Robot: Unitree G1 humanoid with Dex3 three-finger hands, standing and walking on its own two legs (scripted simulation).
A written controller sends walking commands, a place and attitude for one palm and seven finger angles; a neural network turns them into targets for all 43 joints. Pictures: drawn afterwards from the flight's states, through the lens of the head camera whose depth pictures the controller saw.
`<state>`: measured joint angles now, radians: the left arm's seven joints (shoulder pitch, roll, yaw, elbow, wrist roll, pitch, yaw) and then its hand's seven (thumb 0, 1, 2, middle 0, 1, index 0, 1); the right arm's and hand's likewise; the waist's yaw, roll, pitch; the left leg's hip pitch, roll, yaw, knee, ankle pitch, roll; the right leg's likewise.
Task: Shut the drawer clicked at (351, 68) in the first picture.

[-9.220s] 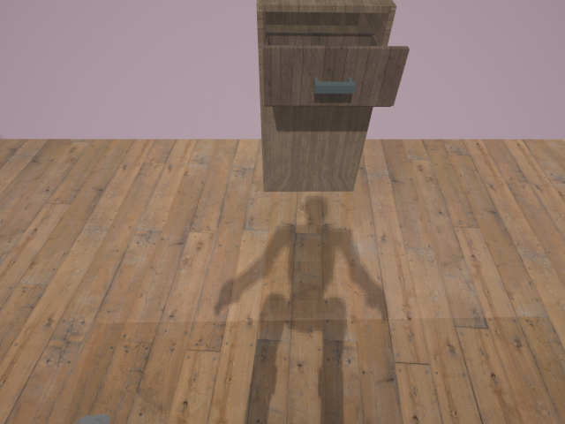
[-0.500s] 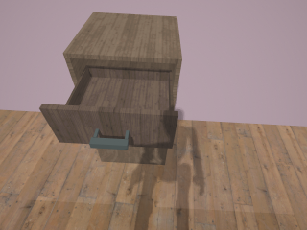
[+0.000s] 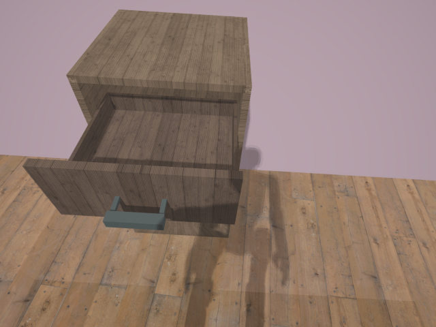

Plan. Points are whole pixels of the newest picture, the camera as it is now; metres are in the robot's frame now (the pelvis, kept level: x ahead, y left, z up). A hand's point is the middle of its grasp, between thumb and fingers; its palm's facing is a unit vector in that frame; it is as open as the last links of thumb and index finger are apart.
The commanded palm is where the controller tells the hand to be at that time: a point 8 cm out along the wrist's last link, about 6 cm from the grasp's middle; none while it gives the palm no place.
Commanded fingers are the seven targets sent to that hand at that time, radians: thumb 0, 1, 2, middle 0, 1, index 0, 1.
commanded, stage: come to a stop and stand still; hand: left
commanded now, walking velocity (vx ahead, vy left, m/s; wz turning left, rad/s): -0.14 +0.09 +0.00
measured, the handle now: (137, 211) +0.33 +0.19 -0.01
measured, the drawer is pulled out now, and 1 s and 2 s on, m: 0.28 0.28 0.28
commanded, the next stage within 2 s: look again from close up in 1.64 s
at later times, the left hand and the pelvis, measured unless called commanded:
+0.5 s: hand out of the picture +0.01 +0.21 -0.17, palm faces +0.00 -0.96 -0.27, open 7.3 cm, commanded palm none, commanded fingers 0.00 0.90 0.90 -0.20 -0.30 -0.20 -0.30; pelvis -0.03 +0.02 +0.00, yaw -1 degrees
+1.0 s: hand out of the picture -0.05 +0.16 -0.16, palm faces -0.03 -0.98 -0.20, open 7.4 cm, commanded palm none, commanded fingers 0.00 0.90 0.90 -0.20 -0.30 -0.20 -0.30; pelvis -0.04 -0.01 +0.01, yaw -2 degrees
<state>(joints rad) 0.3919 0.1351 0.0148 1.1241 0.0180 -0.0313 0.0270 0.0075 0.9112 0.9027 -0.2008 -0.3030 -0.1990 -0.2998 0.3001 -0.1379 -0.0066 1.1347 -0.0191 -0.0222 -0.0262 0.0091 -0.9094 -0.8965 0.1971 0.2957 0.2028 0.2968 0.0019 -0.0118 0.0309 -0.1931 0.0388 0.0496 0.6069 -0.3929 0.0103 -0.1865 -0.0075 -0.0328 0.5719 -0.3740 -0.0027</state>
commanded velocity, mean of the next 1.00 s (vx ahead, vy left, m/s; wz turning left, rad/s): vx -0.02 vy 0.00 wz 0.00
